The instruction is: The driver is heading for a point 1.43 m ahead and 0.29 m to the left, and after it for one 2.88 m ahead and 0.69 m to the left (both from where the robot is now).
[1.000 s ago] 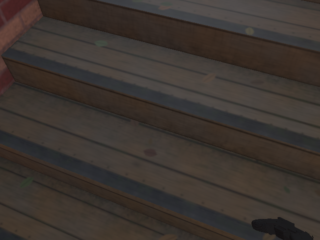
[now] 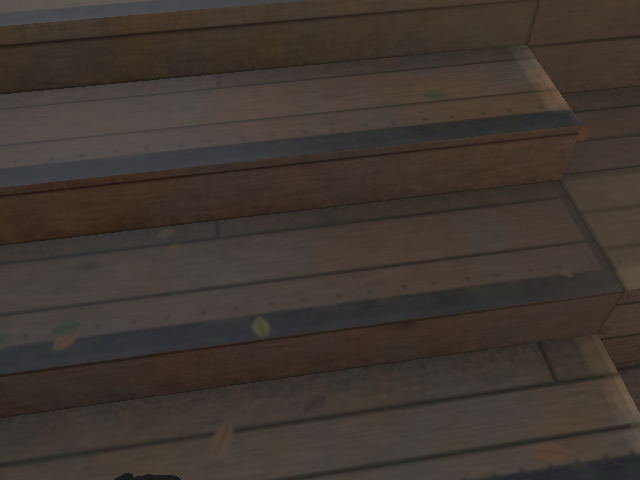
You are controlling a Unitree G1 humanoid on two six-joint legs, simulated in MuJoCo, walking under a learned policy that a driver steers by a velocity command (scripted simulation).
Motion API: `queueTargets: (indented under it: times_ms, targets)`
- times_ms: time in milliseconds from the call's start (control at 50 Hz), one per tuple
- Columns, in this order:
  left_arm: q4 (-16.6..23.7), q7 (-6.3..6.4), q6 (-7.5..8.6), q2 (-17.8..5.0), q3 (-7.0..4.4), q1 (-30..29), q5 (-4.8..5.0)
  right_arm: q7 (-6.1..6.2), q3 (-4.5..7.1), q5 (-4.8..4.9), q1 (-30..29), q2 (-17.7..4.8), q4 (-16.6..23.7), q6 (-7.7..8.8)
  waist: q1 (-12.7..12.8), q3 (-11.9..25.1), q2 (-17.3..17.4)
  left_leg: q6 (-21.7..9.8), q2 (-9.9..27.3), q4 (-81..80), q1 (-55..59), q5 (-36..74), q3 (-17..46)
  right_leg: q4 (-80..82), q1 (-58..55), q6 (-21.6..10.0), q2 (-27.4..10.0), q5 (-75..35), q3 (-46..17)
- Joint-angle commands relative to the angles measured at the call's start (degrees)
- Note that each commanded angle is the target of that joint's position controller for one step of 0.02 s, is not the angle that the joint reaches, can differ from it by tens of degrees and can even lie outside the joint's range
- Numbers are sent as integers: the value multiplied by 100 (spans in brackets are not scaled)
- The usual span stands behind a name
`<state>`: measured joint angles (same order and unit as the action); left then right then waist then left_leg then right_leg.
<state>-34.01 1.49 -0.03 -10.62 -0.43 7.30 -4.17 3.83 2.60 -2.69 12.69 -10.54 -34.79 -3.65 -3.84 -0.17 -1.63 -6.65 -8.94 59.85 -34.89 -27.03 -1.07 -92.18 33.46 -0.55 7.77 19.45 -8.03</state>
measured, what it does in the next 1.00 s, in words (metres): steps to the left, turning left: right foot, then left foot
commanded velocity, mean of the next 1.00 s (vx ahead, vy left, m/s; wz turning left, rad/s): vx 0.16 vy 0.00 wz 0.54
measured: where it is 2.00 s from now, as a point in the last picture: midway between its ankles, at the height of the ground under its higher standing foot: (106, 469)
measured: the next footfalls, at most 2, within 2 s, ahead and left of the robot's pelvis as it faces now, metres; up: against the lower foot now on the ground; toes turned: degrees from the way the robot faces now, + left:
right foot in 0.28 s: +0.17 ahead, -0.11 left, +0.00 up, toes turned +20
left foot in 0.80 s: -0.01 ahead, +0.23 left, -0.02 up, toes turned +40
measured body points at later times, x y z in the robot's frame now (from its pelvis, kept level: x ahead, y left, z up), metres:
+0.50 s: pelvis +0.05 -0.03 +0.06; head +0.10 -0.02 +0.50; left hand +0.12 +0.26 -0.03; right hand +0.31 -0.23 -0.05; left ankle -0.01 +0.08 -0.54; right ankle +0.13 -0.12 -0.66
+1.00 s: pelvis +0.06 +0.16 +0.01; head +0.05 +0.18 +0.46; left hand -0.01 +0.45 -0.10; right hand +0.34 +0.11 -0.06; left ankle -0.06 +0.21 -0.70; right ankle +0.07 +0.07 -0.55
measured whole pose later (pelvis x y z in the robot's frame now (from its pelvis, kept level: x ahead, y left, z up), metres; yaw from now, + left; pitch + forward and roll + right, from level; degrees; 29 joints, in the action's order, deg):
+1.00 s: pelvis +0.06 +0.16 +0.01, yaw +33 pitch +2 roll +0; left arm -36.5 0.3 -2.0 -15.3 -4.8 14.7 -1.8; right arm 0.8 1.2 -5.0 10.3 -8.5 -35.7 2.5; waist 7.1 2.6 -3.0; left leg 14.1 1.8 37.9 -11.8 -51.0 -5.9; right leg -90.8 39.2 0.1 2.5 30.8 3.4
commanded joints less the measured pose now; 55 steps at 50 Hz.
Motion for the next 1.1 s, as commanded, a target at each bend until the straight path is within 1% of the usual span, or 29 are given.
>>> queueTargets:
  times_ms: [20,80,100,160,180,220,260,280,300,320,360,440,500,620,660,700,760,800,820,840,860,880,900,940,1000,1040,1060,1080,1100]
  targets:
    - [594,42,14,-241,10,92,-61,-21,99,20,-292,-392,202,325,472,-245,-163,-799,921,-2570,226,624,2707,-998,1055,103,-385,-323,183]
    - [862,24,-6,-238,29,-555,51,13,158,94,251,-657,-61,475,255,-81,89,-816,837,-2467,737,1855,2657,-509,1296,215,-408,-640,266]
    - [1043,35,-69,-108,105,-625,78,24,183,81,248,-704,-52,420,290,75,220,-653,706,-2538,958,1879,2515,345,1172,312,-594,-473,-49]
    - [1227,40,-184,-210,95,-878,94,139,313,11,260,-970,103,292,146,428,441,-763,955,-2372,1451,2768,3191,1086,1025,487,-470,-415,-47]
    - [1339,24,-195,-43,206,-921,290,198,293,-43,245,-1010,215,147,143,451,573,-518,976,-2959,1633,2893,3090,3051,751,497,-482,1078,318]
    - [1323,43,-220,-30,242,-1222,514,197,456,-95,666,-1243,113,-58,-241,427,902,-356,801,-3138,1732,2221,3224,4571,-47,627,-88,1305,737]
    - [835,147,-226,-224,109,-191,544,83,393,-8,58,-1043,290,-37,188,847,1128,-96,788,-2760,1145,2814,3080,5602,-1861,499,-94,110,734]
    - [575,203,-177,-291,45,314,490,4,391,176,-139,-912,252,28,513,884,772,213,541,-2193,431,2104,2621,6603,-3068,314,-310,-870,649]
    - [506,276,-133,-675,-77,399,373,-87,346,331,-106,-593,280,79,626,841,-586,631,-27,-692,-1056,-649,1675,7056,-4356,-250,-1675,-1035,-835]
    - [721,378,-134,-878,-178,256,144,-139,349,167,35,-811,415,178,583,1166,-1303,845,200,1062,-1249,-860,927,6950,-3664,-1265,-3010,-1486,-2208]
    - [890,391,-102,-187,-21,-355,129,-179,403,129,-105,-1003,259,169,297,520,-570,1047,647,2048,-918,-73,664,7029,-2340,-1518,-2505,-684,-1476]
    - [538,414,14,-363,-112,-42,176,-339,381,54,0,-880,280,-27,199,154,-71,1110,685,2573,-1251,903,369,6577,-2194,-1362,-1951,-1380,-180]
    - [425,423,202,-525,-232,126,139,-311,396,-72,-192,-886,473,-73,129,371,-341,1153,887,2628,-1265,1453,567,6525,-2264,-1245,-2303,-1042,-103]
    - [363,336,326,-889,-409,477,62,-340,436,-46,-1021,-948,920,-143,426,356,-578,1052,1349,2506,-1746,1301,678,6354,-2719,-1115,-3217,-834,-63]
    - [289,319,364,-949,-428,778,50,-379,347,-50,-1420,-773,1132,-92,703,317,-686,969,1288,1906,-1752,1126,859,6279,-2829,-1119,-3257,-887,-239]
    - [178,244,459,-1142,-494,1019,-23,-435,263,-38,-1600,-686,1146,4,922,479,-788,755,1262,1311,-1645,1193,748,6613,-2858,-1047,-3304,1643,-516]
    - [155,192,431,-1327,-565,680,4,-565,183,96,-1399,-640,1180,117,673,326,-923,628,1602,-146,-600,525,560,6968,-2095,-816,-3071,2606,-703]
    - [150,149,326,-1351,-614,538,-24,-611,125,324,-1047,-601,1001,221,621,267,-765,425,1578,-1557,856,270,295,6531,-1356,-616,-2606,2210,-144]
    - [71,104,218,-1250,-609,583,-2,-617,126,412,-384,-548,710,310,355,334,-431,341,1477,-2503,1806,1074,147,5713,-1083,-544,-2235,2031,246]
    - [59,9,92,-1008,-566,587,-28,-568,167,324,609,-598,215,489,-2,514,757,492,1184,-3320,3019,2622,-150,3995,-651,-338,-1540,1993,1023]
    - [68,-107,75,-586,-514,959,45,-558,296,-79,1072,-985,-296,581,179,928,2552,487,1314,-2936,5172,3011,20,1794,1196,26,-799,2301,1977]
    - [254,-57,86,-419,-465,577,100,-543,221,-208,968,-781,-158,643,62,947,2690,564,1708,-2673,5272,3830,504,400,2108,67,-524,2611,1318]
    - [385,-7,120,-441,-440,156,195,-383,202,-334,584,-729,190,653,86,984,2066,526,2316,-2307,5081,4560,1081,-287,2625,199,-251,2130,783]
    - [439,-99,62,-774,-506,129,240,-221,252,-348,-304,-1002,497,650,690,884,1235,392,2735,-2718,4305,3888,1419,-498,2543,157,-534,1087,621]
    - [256,-143,-343,-1236,-694,1581,287,-197,210,-157,-2348,-1069,869,952,2232,551,1132,233,3040,-3756,2399,4011,1099,105,809,-80,-749,998,1067]
    - [6,-79,-535,-1409,-780,2594,386,-197,183,-46,-2975,-917,889,1050,2790,541,737,408,2769,-3302,2067,5660,166,1793,-495,-450,-772,1598,1169]
    - [-95,-42,-568,-1441,-816,3034,437,-178,190,-23,-2919,-965,783,1036,2850,706,747,415,2472,-2490,2013,6678,-438,2726,-1396,-759,-632,1541,1712]
    - [-153,17,-577,-1389,-829,3354,361,-161,181,9,-2813,-917,671,999,2922,833,721,271,2289,-1125,1798,7239,-633,3252,-2053,-1106,-735,894,1774]
    - [-396,-6,-498,-1110,-755,3653,357,-206,51,76,-2956,-553,653,917,3029,797,251,175,1936,745,1055,5863,-722,4304,-2670,-1433,-672,146,1672]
